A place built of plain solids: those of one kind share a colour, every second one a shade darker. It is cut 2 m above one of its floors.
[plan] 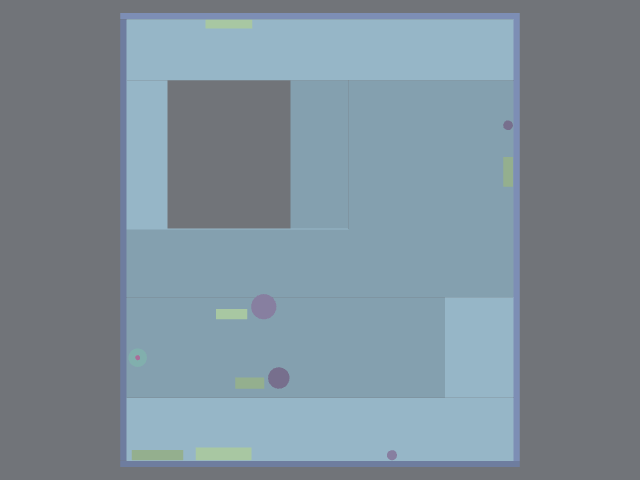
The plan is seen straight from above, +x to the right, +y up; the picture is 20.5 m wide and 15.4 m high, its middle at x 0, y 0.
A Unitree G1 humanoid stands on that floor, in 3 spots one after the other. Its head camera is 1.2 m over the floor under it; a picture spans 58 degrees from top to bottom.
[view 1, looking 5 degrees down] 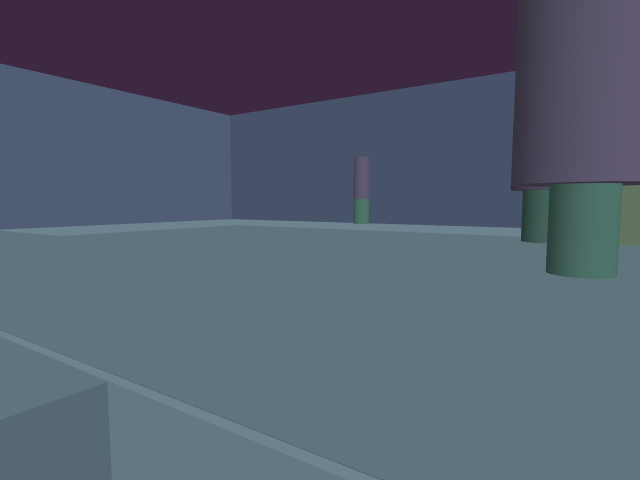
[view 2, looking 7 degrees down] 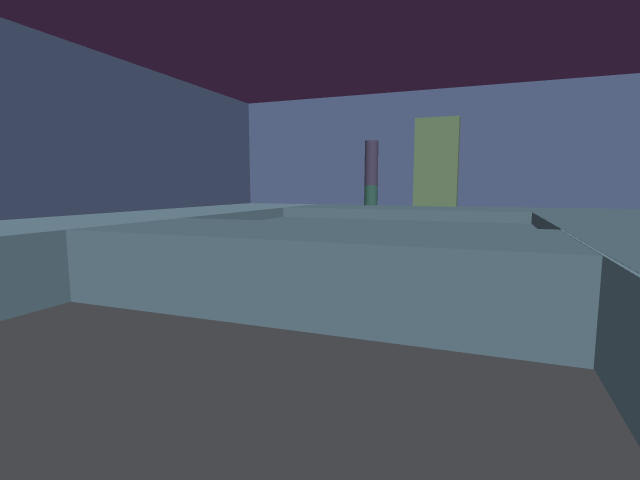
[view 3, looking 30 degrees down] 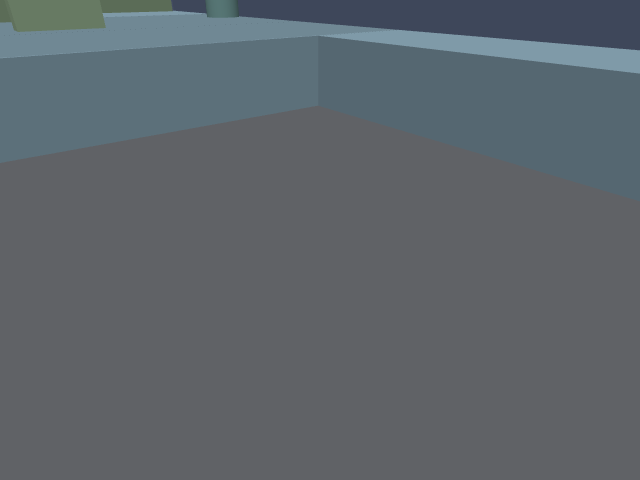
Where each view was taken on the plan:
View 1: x -1.95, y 0.93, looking -56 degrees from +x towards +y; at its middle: floor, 5.04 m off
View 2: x -4.15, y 1.08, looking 21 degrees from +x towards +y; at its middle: floor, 3.61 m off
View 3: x -1.65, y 4.56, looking -128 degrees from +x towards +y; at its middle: ground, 2.40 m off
